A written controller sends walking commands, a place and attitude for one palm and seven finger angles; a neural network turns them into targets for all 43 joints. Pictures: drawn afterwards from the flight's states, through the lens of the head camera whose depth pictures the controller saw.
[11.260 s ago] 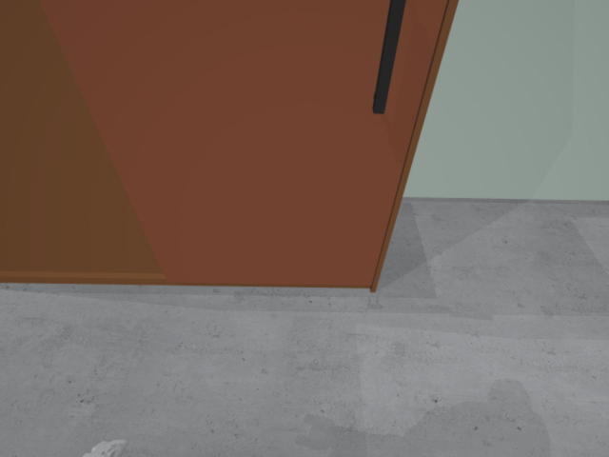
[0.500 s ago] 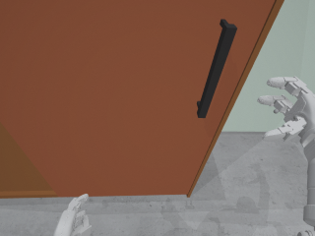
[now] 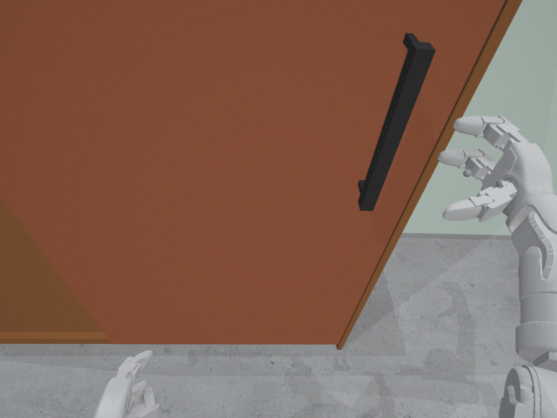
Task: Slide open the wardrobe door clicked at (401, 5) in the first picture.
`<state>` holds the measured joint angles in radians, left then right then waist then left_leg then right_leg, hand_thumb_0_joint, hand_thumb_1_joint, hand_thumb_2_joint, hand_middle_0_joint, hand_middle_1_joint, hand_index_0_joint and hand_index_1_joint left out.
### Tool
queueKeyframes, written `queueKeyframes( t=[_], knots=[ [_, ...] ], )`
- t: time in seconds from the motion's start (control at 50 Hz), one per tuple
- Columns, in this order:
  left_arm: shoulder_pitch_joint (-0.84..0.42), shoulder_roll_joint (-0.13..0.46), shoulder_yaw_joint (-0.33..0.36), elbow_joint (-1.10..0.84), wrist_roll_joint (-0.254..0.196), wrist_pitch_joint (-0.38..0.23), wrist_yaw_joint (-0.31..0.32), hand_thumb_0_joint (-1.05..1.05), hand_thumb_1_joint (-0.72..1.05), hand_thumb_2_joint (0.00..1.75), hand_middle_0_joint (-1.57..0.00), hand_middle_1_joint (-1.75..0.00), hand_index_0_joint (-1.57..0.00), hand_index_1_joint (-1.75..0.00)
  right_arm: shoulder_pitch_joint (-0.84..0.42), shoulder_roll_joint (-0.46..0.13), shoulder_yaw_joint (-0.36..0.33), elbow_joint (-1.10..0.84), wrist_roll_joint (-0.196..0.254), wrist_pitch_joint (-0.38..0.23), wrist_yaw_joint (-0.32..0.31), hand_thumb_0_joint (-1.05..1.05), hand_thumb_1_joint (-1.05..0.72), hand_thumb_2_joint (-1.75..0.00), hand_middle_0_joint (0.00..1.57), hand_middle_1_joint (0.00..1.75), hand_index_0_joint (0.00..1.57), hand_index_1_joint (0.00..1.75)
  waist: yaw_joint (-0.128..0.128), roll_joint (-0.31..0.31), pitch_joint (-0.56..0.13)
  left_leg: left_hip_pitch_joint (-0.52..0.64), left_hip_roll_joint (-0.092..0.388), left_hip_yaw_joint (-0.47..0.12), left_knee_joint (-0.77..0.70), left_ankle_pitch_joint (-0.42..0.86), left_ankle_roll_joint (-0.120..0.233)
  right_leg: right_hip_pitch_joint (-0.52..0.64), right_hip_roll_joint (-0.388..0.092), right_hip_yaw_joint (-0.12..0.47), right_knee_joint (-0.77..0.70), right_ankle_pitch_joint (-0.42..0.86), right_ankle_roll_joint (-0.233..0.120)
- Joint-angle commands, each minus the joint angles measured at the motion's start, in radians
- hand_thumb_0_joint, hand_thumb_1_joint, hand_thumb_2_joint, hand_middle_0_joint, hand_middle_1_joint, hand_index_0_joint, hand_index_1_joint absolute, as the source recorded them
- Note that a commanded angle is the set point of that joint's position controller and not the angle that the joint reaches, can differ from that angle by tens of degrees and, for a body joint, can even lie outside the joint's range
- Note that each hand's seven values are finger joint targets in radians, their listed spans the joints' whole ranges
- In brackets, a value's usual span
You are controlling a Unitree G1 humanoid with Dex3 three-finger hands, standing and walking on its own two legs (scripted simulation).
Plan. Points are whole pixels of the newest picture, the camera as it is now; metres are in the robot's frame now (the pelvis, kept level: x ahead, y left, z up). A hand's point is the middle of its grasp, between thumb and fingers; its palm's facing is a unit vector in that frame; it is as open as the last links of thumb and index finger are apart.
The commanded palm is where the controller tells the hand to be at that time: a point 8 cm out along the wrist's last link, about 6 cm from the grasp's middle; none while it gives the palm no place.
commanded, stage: move the hooked fingers beside the handle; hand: right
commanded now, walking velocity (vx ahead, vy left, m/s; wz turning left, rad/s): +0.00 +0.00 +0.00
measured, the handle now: (385, 133) +0.49 -0.12 +0.19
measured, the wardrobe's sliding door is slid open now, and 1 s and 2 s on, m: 0.00 0.00 0.00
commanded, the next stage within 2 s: feel for the door with the fingertips in 1.96 s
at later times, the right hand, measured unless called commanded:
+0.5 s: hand (439, 150) +0.45 -0.19 +0.20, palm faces -0.05 +1.00 +0.00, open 14.0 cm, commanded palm +0.42 -0.24 +0.20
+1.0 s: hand (441, 154) +0.44 -0.19 +0.20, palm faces -0.07 +1.00 +0.00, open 14.0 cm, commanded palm +0.41 -0.24 +0.20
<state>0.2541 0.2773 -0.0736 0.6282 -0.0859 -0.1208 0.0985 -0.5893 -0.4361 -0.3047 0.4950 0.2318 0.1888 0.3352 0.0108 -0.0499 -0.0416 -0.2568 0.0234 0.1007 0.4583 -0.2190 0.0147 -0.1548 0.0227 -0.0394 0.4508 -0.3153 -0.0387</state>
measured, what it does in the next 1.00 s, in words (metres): stands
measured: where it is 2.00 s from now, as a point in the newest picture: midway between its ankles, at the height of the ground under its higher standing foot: outside the picture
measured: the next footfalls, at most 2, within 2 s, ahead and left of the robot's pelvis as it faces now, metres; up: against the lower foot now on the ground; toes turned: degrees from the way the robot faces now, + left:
none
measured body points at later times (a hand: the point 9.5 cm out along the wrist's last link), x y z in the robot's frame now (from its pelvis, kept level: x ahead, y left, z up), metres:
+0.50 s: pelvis -0.01 +0.00 +0.00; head +0.01 +0.01 +0.45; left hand +0.07 +0.26 -0.11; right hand +0.44 -0.24 +0.20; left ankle +0.01 +0.11 -0.74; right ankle -0.05 -0.09 -0.74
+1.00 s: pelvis +0.00 -0.01 +0.00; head +0.01 +0.00 +0.45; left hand +0.10 +0.25 -0.11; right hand +0.44 -0.24 +0.20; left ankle +0.01 +0.11 -0.74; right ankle -0.05 -0.09 -0.74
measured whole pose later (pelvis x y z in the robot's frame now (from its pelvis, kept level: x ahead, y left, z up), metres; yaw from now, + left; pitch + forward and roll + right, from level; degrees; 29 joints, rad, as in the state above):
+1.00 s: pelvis +0.00 -0.01 +0.00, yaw +1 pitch +4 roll +1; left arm 0.31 0.29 -0.05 0.67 -0.08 -0.11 0.09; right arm -0.80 -0.42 -0.27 0.80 0.20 0.06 0.30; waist 0.04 -0.04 -0.06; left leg -0.31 0.03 0.09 0.45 -0.20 0.01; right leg -0.21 0.03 -0.05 0.46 -0.31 -0.05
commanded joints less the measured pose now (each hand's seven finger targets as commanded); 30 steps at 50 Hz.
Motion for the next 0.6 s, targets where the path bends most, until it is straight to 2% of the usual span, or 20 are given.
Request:
queueKeyframes(
  t=[0.0, 0.04, 0.1, 0.12, 0.16, 0.18, 0.2, 0.24, 0.26, 0.3, 0.32, 0.34, 0.38, 0.4, 0.42, 0.44, 0.48, 0.52, 0.54, 0.58],
  knots=[
    [-0.062, 0.127, 0.056, -0.136, -0.002, -0.043, 0.005, 0.0, 0.9, 0.9, -0.2, -0.3, -0.2, -0.3, -0.456, -0.256, -0.073, -0.168, 0.013, -0.069, -0.017, 0.0, 0.5, -0.3, 0.3, 1.2, 0.3, 1.2, 0.005, 0.024, -0.259, 0.149, 0.012, -0.054, -0.015, 0.339, 0.025, 0.02, -0.038, 0.067, -0.039, 0.397, 0.019],
    [-0.056, 0.131, 0.057, -0.138, 0.0, -0.038, 0.004, 0.0, 0.9, 0.9, -0.2, -0.3, -0.2, -0.3, -0.464, -0.27, -0.083, -0.152, 0.009, -0.077, -0.023, 0.0, 0.5, -0.3, 0.3, 1.2, 0.3, 1.2, 0.003, 0.05, -0.261, 0.158, 0.011, -0.058, -0.019, 0.331, 0.024, 0.011, -0.038, 0.065, -0.045, 0.38, 0.013],
    [-0.041, 0.131, 0.059, -0.129, 0.001, -0.035, 0.007, 0.0, 0.9, 0.9, -0.2, -0.3, -0.2, -0.3, -0.5, -0.283, -0.09, -0.12, 0.003, -0.095, -0.029, 0.0, 0.5, -0.3, 0.3, 1.2, 0.3, 1.2, 0.01, 0.029, -0.265, 0.156, 0.011, -0.063, -0.023, 0.321, 0.025, 0.008, -0.037, 0.063, -0.045, 0.364, 0.012],
    [-0.035, 0.135, 0.06, -0.124, 0.0, -0.029, 0.008, 0.0, 0.9, 0.9, -0.2, -0.3, -0.2, -0.3, -0.511, -0.284, -0.075, -0.107, 0.0, -0.101, -0.027, 0.0, 0.5, -0.3, 0.3, 1.2, 0.3, 1.2, 0.015, 0.041, -0.255, 0.153, 0.011, -0.064, -0.027, 0.31, 0.024, 0.003, -0.041, 0.059, -0.046, 0.354, 0.009],
    [-0.024, 0.134, 0.059, -0.114, -0.002, -0.031, 0.012, 0.0, 0.9, 0.9, -0.2, -0.3, -0.2, -0.3, -0.594, -0.259, -0.042, -0.075, -0.005, -0.114, -0.026, 0.0, 0.5, -0.3, 0.3, 1.2, 0.3, 1.2, 0.034, 0.004, -0.245, 0.122, 0.009, -0.065, -0.035, 0.274, 0.026, 0.008, -0.038, 0.063, -0.05, 0.318, 0.009],
    [-0.013, 0.136, 0.061, -0.104, -0.001, -0.033, 0.014, 0.0, 0.9, 0.9, -0.2, -0.3, -0.2, -0.3, -0.631, -0.253, -0.034, -0.049, -0.005, -0.123, -0.028, 0.0, 0.5, -0.3, 0.3, 1.2, 0.3, 1.2, 0.045, 0.016, -0.247, 0.113, 0.007, -0.065, -0.036, 0.272, 0.025, 0.013, -0.037, 0.065, -0.047, 0.315, 0.007],
    [-0.004, 0.138, 0.062, -0.098, 0.001, -0.036, 0.015, 0.0, 0.9, 0.9, -0.2, -0.3, -0.2, -0.3, -0.66, -0.264, -0.039, -0.051, -0.008, -0.137, -0.029, 0.0, 0.5, -0.3, 0.3, 1.2, 0.3, 1.2, 0.044, -0.013, -0.265, 0.116, 0.008, -0.065, -0.034, 0.275, 0.028, 0.021, -0.037, 0.067, -0.046, 0.324, 0.01],
    [0.005, 0.139, 0.064, -0.098, 0.004, -0.036, 0.012, 0.0, 0.9, 0.9, -0.2, -0.3, -0.2, -0.3, -0.657, -0.269, -0.046, -0.038, -0.01, -0.154, -0.031, 0.0, 0.5, -0.3, 0.3, 1.2, 0.3, 1.2, 0.038, 0.003, -0.306, 0.135, 0.005, -0.067, -0.029, 0.299, 0.028, 0.04, -0.038, 0.069, -0.041, 0.356, 0.008],
    [0.012, 0.138, 0.063, -0.088, 0.004, -0.038, 0.013, 0.0, 0.9, 0.9, -0.2, -0.3, -0.2, -0.3, -0.691, -0.229, -0.011, -0.004, -0.008, -0.158, -0.028, 0.0, 0.5, -0.3, 0.3, 1.2, 0.3, 1.2, 0.051, 0.003, -0.294, 0.124, 0.006, -0.064, -0.031, 0.292, 0.027, 0.031, -0.036, 0.067, -0.043, 0.34, 0.009],
    [0.034, 0.144, 0.066, -0.069, 0.006, -0.038, 0.012, 0.0, 0.9, 0.9, -0.2, -0.3, -0.2, -0.3, -0.699, -0.245, -0.028, 0.068, -0.012, -0.167, -0.034, 0.0, 0.5, -0.3, 0.3, 1.2, 0.3, 1.2, 0.051, 0.006, -0.267, 0.104, 0.004, -0.061, -0.03, 0.286, 0.029, 0.014, -0.037, 0.07, -0.044, 0.338, 0.012],
    [0.044, 0.147, 0.069, -0.067, 0.007, -0.034, 0.009, 0.0, 0.9, 0.9, -0.2, -0.3, -0.2, -0.3, -0.672, -0.257, -0.038, 0.107, -0.015, -0.169, -0.035, 0.0, 0.5, -0.3, 0.3, 1.2, 0.3, 1.2, 0.042, 0.035, -0.269, 0.114, 0.005, -0.063, -0.032, 0.284, 0.028, -0.001, -0.04, 0.066, -0.044, 0.336, 0.01],
    [0.049, 0.151, 0.067, -0.063, 0.006, -0.03, 0.009, 0.0, 0.9, 0.9, -0.2, -0.3, -0.2, -0.3, -0.678, -0.26, -0.04, 0.151, -0.02, -0.17, -0.036, 0.0, 0.5, -0.3, 0.3, 1.2, 0.3, 1.2, 0.046, 0.051, -0.25, 0.112, 0.004, -0.063, -0.03, 0.279, 0.027, -0.022, -0.039, 0.062, -0.049, 0.318, 0.008],
    [0.063, 0.151, 0.069, -0.051, 0.005, -0.031, 0.008, 0.0, 0.9, 0.9, -0.2, -0.3, -0.2, -0.3, -0.753, -0.242, -0.014, 0.194, -0.03, -0.184, -0.042, 0.0, 0.5, -0.3, 0.3, 1.2, 0.3, 1.2, 0.062, 0.015, -0.227, 0.073, 0.006, -0.067, -0.035, 0.244, 0.026, -0.037, -0.037, 0.061, -0.048, 0.277, 0.008],
    [0.077, 0.153, 0.07, -0.049, 0.008, -0.032, 0.006, 0.0, 0.9, 0.9, -0.2, -0.3, -0.2, -0.3, -0.754, -0.259, -0.027, 0.216, -0.036, -0.195, -0.046, 0.0, 0.5, -0.3, 0.3, 1.2, 0.3, 1.2, 0.06, 0.042, -0.24, 0.079, 0.005, -0.066, -0.03, 0.238, 0.027, -0.043, -0.037, 0.066, -0.049, 0.273, 0.008],
    [0.085, 0.158, 0.075, -0.052, 0.012, -0.028, 0.005, 0.0, 0.9, 0.9, -0.2, -0.3, -0.2, -0.3, -0.727, -0.314, -0.072, 0.221, -0.041, -0.211, -0.051, 0.0, 0.5, -0.3, 0.3, 1.2, 0.3, 1.2, 0.041, 0.047, -0.269, 0.108, 0.006, -0.067, -0.026, 0.251, 0.029, -0.042, -0.041, 0.065, -0.047, 0.297, 0.008],
    [0.085, 0.156, 0.073, -0.066, 0.013, -0.03, 0.002, 0.0, 0.9, 0.9, -0.2, -0.3, -0.2, -0.3, -0.719, -0.306, -0.071, 0.196, -0.042, -0.227, -0.048, 0.0, 0.5, -0.3, 0.3, 1.2, 0.3, 1.2, 0.037, 0.049, -0.313, 0.14, 0.004, -0.073, -0.016, 0.288, 0.028, -0.028, -0.039, 0.062, -0.047, 0.329, 0.007],
    [0.089, 0.154, 0.075, -0.072, 0.014, -0.028, -0.001, 0.0, 0.9, 0.9, -0.2, -0.3, -0.2, -0.3, -0.714, -0.331, -0.09, 0.163, -0.045, -0.252, -0.046, 0.0, 0.5, -0.3, 0.3, 1.2, 0.3, 1.2, 0.028, 0.014, -0.345, 0.168, 0.005, -0.078, -0.007, 0.34, 0.028, -0.018, -0.041, 0.058, -0.041, 0.38, 0.011],
    [0.095, 0.157, 0.08, -0.079, 0.015, -0.021, -0.005, 0.0, 0.9, 0.9, -0.2, -0.3, -0.2, -0.3, -0.66, -0.319, -0.086, 0.167, -0.035, -0.257, -0.035, 0.0, 0.5, -0.3, 0.3, 1.2, 0.3, 1.2, 0.025, 0.049, -0.335, 0.182, 0.005, -0.074, -0.006, 0.366, 0.026, -0.026, -0.048, 0.052, -0.04, 0.402, 0.007],
    [0.097, 0.161, 0.079, -0.08, 0.013, -0.019, -0.005, 0.0, 0.9, 0.9, -0.2, -0.3, -0.2, -0.3, -0.644, -0.35, -0.119, 0.175, -0.036, -0.255, -0.03, 0.0, 0.5, -0.3, 0.3, 1.2, 0.3, 1.2, 0.021, 0.072, -0.326, 0.187, 0.001, -0.076, -0.008, 0.367, 0.024, -0.036, -0.048, 0.052, -0.047, 0.393, 0.006],
    [0.094, 0.161, 0.081, -0.087, 0.011, -0.015, -0.007, 0.0, 0.9, 0.9, -0.2, -0.3, -0.2, -0.3, -0.624, -0.359, -0.129, 0.158, -0.034, -0.245, -0.023, 0.0, 0.5, -0.3, 0.3, 1.2, 0.3, 1.2, 0.016, 0.04, -0.313, 0.185, 0.003, -0.077, -0.01, 0.375, 0.025, -0.043, -0.045, 0.045, -0.05, 0.393, 0.006]
  ],
)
